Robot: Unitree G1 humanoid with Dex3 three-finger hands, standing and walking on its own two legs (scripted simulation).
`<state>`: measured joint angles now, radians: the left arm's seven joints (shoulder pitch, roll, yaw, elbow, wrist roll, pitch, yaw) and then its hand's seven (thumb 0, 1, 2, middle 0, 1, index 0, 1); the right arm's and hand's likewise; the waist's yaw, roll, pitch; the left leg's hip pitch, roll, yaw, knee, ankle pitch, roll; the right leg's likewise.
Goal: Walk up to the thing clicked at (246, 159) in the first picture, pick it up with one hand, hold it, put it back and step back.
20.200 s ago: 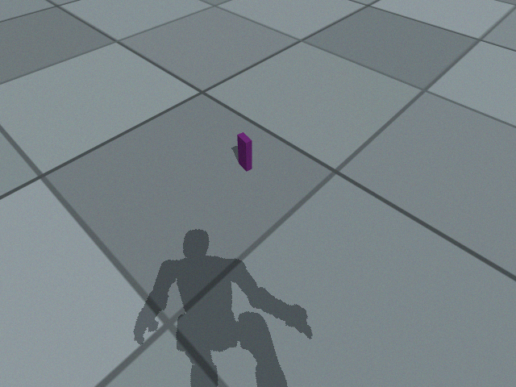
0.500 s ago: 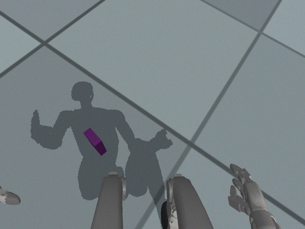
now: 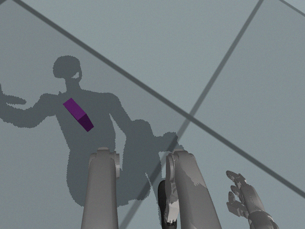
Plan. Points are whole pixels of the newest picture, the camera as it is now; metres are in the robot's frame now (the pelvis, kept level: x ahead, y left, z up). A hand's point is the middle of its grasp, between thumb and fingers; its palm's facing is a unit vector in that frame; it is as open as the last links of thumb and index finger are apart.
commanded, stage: go down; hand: left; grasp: from the side
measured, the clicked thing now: (80, 116) +0.46 +0.26 -0.36
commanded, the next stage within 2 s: approach in 0.90 s
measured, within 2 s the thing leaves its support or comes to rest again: neither
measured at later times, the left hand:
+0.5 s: hand out of the picture +0.34 +0.45 -0.04, palm faces +0.34 -0.94 -0.09, open 17.4 cm
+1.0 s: hand out of the picture +0.35 +0.46 -0.06, palm faces +0.34 -0.94 -0.08, open 17.4 cm
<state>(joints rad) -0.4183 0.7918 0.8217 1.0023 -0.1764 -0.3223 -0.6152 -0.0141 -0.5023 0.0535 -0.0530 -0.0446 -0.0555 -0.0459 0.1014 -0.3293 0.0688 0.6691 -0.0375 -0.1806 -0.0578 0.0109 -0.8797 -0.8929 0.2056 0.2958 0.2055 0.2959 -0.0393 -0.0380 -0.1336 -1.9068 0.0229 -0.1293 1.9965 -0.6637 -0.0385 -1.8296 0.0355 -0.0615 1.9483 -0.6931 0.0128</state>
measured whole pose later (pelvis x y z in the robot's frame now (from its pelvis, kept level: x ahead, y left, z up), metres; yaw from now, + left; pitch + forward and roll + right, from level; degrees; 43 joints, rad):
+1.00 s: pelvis -0.01 +0.00 -0.08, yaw -2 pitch +31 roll -7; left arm -0.55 0.96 0.94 1.09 -0.19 -0.33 -0.70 -0.01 -0.52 0.07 -0.05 -0.06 -0.05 -0.07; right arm 0.09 -0.37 0.12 0.66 -0.05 -0.17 -0.03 0.01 -0.90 -0.90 0.21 0.30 0.21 0.30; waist -0.06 -0.06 -0.08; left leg -2.13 0.01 -0.16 2.25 -0.67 -0.03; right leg -2.04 0.04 -0.07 2.19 -0.70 0.03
